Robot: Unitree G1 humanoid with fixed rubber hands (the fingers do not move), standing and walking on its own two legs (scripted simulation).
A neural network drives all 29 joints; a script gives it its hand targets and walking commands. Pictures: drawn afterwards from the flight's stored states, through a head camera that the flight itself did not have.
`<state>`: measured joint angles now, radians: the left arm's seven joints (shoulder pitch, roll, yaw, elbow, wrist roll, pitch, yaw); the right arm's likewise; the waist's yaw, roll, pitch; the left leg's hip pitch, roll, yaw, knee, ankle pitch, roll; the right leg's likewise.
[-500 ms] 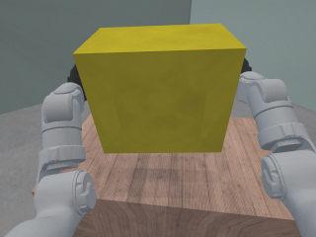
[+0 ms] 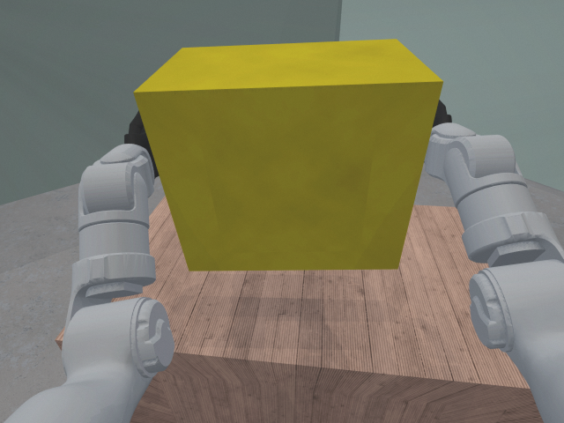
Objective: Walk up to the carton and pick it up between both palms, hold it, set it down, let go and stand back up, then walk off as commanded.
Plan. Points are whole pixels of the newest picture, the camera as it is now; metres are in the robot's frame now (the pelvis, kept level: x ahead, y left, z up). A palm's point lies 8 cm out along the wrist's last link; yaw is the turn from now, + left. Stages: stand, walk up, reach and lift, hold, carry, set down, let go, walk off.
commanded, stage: hold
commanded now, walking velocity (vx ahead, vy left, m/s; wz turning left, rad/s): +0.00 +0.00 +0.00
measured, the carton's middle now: (289, 158) +0.39 -0.01 +0.27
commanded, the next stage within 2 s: none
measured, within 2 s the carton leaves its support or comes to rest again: neither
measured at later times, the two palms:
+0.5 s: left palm (128, 159) +0.37 +0.20 +0.28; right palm (422, 136) +0.37 -0.19 +0.30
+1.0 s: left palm (138, 155) +0.37 +0.19 +0.29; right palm (435, 141) +0.36 -0.20 +0.30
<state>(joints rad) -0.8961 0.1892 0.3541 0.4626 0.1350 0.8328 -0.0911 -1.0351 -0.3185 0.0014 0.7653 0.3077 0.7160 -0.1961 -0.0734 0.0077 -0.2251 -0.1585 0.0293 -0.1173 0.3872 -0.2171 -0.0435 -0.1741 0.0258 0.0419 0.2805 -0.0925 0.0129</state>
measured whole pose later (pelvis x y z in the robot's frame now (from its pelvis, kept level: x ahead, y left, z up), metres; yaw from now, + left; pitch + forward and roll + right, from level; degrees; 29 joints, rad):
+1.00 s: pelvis +0.00 +0.00 +0.00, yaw +0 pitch +0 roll -1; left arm -0.90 0.20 0.34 0.46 0.13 0.83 -0.08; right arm -1.03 -0.32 0.01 0.76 0.31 0.71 -0.19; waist -0.07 0.01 -0.23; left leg -0.17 0.02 -0.11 0.39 -0.21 -0.04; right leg -0.19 0.02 0.06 0.28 -0.09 0.02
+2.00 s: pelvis +0.00 +0.00 +0.00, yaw +1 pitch -1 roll -1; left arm -0.88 0.20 0.33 0.43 0.13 0.85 -0.09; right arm -1.02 -0.31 0.00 0.74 0.33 0.72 -0.21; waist -0.09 0.00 -0.23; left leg -0.15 0.02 -0.12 0.39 -0.21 -0.04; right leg -0.15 0.02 0.05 0.27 -0.09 0.02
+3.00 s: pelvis +0.01 +0.01 +0.00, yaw +2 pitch -1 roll -2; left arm -0.83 0.20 0.31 0.36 0.12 0.86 -0.08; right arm -0.97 -0.31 0.01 0.68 0.36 0.71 -0.22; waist -0.11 -0.02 -0.23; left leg -0.14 0.02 -0.12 0.39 -0.23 -0.03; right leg -0.13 0.02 0.05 0.25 -0.10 0.03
